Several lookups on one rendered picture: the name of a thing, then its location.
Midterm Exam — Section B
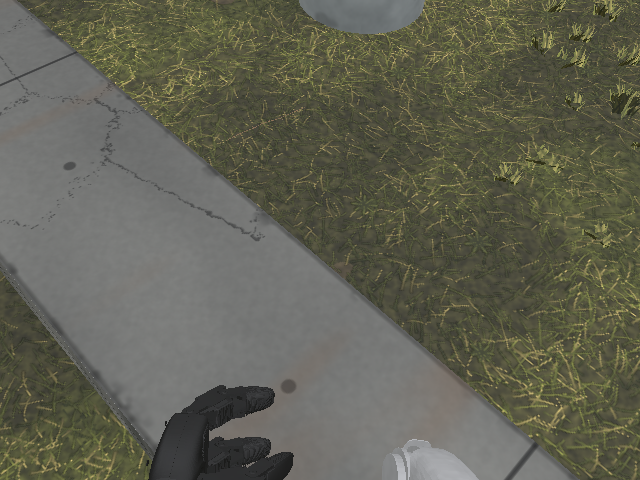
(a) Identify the robot right thigh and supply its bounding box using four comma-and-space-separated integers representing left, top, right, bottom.
382, 446, 479, 480

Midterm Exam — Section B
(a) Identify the robot left hand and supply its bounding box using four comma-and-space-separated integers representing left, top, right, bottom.
146, 385, 294, 480

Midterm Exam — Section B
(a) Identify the robot right shin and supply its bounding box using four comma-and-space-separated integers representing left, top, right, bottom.
403, 439, 431, 450

